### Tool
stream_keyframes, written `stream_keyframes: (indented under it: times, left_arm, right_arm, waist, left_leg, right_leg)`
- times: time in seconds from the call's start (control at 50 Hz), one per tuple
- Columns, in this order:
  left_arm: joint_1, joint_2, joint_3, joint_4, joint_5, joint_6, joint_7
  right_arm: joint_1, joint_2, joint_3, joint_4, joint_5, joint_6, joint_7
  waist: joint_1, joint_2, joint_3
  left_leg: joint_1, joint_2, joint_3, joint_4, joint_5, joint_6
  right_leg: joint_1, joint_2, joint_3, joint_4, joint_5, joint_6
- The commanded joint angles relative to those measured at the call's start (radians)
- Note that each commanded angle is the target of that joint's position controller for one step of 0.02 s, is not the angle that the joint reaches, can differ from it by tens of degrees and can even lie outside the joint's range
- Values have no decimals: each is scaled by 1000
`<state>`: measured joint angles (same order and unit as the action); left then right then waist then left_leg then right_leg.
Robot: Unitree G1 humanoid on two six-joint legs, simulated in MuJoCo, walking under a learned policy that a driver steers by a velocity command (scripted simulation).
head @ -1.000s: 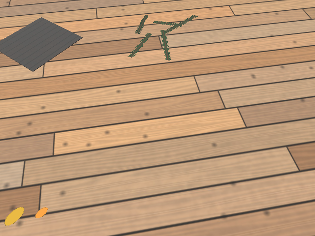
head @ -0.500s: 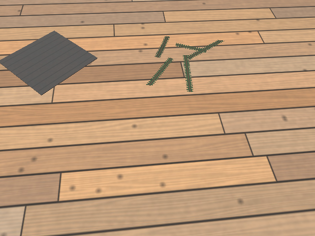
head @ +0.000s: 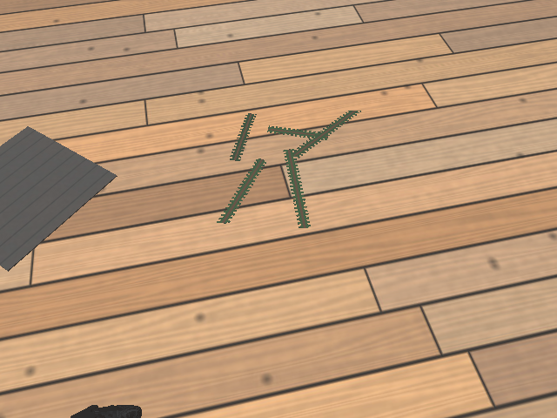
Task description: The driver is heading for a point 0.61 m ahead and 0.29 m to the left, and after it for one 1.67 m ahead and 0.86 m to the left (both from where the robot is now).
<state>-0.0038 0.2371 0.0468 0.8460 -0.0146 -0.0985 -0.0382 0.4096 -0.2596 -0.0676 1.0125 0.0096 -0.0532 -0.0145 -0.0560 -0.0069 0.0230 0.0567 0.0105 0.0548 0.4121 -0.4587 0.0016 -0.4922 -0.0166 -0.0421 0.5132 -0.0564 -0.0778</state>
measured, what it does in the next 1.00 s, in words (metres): walks ahead, turning left: left foot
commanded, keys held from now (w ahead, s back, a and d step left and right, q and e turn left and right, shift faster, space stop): w+q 0.86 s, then q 0.14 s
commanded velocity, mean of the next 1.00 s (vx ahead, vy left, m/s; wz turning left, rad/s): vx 0.48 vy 0.00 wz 0.46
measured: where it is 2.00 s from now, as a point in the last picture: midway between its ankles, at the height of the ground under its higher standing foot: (214, 347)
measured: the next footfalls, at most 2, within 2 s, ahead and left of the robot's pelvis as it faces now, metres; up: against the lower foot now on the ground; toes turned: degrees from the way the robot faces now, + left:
left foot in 0.56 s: +0.44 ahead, +0.15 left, +0.00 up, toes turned +18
right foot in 1.02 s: +0.78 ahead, +0.10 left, +0.00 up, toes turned +35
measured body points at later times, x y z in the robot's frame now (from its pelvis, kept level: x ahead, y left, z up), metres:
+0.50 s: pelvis +0.27 +0.01 +0.01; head +0.29 +0.03 +0.45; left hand +0.21 +0.28 -0.14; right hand +0.50 -0.18 -0.10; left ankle +0.40 +0.16 -0.70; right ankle +0.13 -0.11 -0.72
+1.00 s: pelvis +0.54 +0.10 +0.01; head +0.57 +0.13 +0.46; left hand +0.64 +0.43 -0.07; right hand +0.72 -0.14 -0.10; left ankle +0.40 +0.14 -0.72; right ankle +0.75 +0.07 -0.71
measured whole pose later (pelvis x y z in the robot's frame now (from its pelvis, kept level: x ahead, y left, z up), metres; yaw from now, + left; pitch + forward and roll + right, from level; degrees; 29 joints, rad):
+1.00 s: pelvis +0.54 +0.10 +0.01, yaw +31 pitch +3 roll +0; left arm -0.02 0.27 0.05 0.74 0.01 -0.11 -0.01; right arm 0.35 -0.28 -0.09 0.78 0.02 -0.03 -0.03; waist -0.09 -0.04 0.03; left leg -0.11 -0.12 -0.20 0.48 -0.39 0.07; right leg -0.53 0.01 0.08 0.45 0.04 0.02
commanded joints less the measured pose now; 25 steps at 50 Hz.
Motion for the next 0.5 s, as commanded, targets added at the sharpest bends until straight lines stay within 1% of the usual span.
stream_keyframes:
  times: [0.02,0.04,0.06,0.08,0.1,0.12,0.14,0.16,0.2,0.22,0.26,0.3,0.32,0.38,0.42,0.44,0.46,0.48,0.5]
  left_arm:
    - [439,298,88,76,11,2,8]
    - [408,199,61,65,3,-2,9]
    - [324,160,50,49,3,-7,14]
    - [246,136,40,35,10,-12,14]
    - [199,104,33,33,16,-17,13]
    - [180,86,28,39,28,-22,13]
    - [180,80,28,47,31,-24,12]
    - [189,88,30,57,30,-28,15]
    - [207,116,39,71,32,-32,26]
    - [216,125,42,77,34,-31,32]
    - [229,131,43,82,35,-27,43]
    - [229,137,42,80,32,-23,51]
    - [240,142,43,82,29,-21,55]
    - [309,156,47,102,20,-6,62]
    - [343,165,51,112,13,11,63]
    - [348,171,54,112,10,21,64]
    - [338,181,57,107,7,29,65]
    - [322,196,61,99,5,36,69]
    - [308,212,66,90,2,43,73]
  right_arm:
    - [108,31,29,-77,-6,-30,8]
    - [28,-85,4,-70,25,-51,11]
    - [-63,-132,-11,-100,47,-63,11]
    - [-103,-128,-13,-106,43,-62,3]
    - [-121,-119,-21,-106,29,-53,-4]
    - [-94,-100,-24,-100,26,-38,-3]
    - [-76,-75,-22,-94,27,-24,-2]
    - [-71,-56,-21,-94,29,-13,-2]
    - [-112,-52,-24,-114,25,1,-3]
    - [-138,-54,-26,-125,21,4,-3]
    - [-179,-52,-27,-142,16,0,4]
    - [-232,-44,-23,-161,13,-5,16]
    - [-269,-37,-18,-175,11,-6,22]
    - [-375,-17,-4,-225,9,-6,40]
    - [-423,-14,0,-261,11,-5,54]
    - [-437,-17,0,-278,12,-4,62]
    - [-437,-24,-3,-291,14,-3,70]
    - [-421,-40,-10,-301,15,-2,75]
    - [-384,-61,-20,-303,16,2,79]
  waist:
    - [134,-307,-396]
    - [175,-179,-325]
    - [160,-137,-189]
    - [123,-53,-124]
    - [97,-43,-70]
    - [66,-74,-60]
    - [54,-83,-52]
    - [46,-77,-36]
    - [44,-55,-2]
    - [48,-44,10]
    - [56,-40,20]
    - [68,-38,30]
    - [82,-34,40]
    - [124,-15,74]
    - [136,-14,86]
    - [133,-19,87]
    - [119,-30,78]
    - [98,-51,53]
    - [67,-78,15]
  left_leg:
    - [-659,-77,-74,798,-104,25]
    - [-765,-29,-204,909,-128,46]
    - [-815,18,-188,911,-32,64]
    - [-767,74,-165,863,67,63]
    - [-726,104,-162,806,126,59]
    - [-662,129,-173,776,166,59]
    - [-633,136,-172,757,184,57]
    - [-636,140,-170,742,196,53]
    - [-697,141,-181,693,269,42]
    - [-733,138,-190,652,316,35]
    - [-767,126,-188,552,421,27]
    - [-748,117,-148,436,516,26]
    - [-739,113,-118,386,545,27]
    - [-774,104,-67,284,550,38]
    - [-813,94,-39,244,492,51]
    - [-815,84,-20,231,450,61]
    - [-786,66,3,218,405,75]
    - [-728,36,34,217,357,92]
    - [-653,0,63,225,305,111]
  right_leg:
    - [909,-389,711,-144,-208,-268]
    - [851,-363,714,-206,-313,-222]
    - [714,-340,553,-225,-264,-174]
    - [569,-308,436,-256,-174,-147]
    - [459,-274,345,-292,-114,-129]
    - [393,-251,278,-323,-84,-113]
    - [357,-238,235,-351,-63,-112]
    - [333,-235,191,-371,-30,-115]
    - [326,-235,123,-397,33,-119]
    - [338,-234,93,-403,60,-117]
    - [365,-221,30,-409,105,-103]
    - [373,-201,-39,-414,131,-83]
    - [380,-199,-65,-419,135,-76]
    - [479,-227,-107,-400,179,-72]
    - [573,-256,-126,-356,246,-71]
    - [608,-269,-137,-327,302,-67]
    - [626,-275,-152,-287,412,-59]
    - [638,-278,-168,-231,577,-49]
    - [645,-279,-179,-151,747,-38]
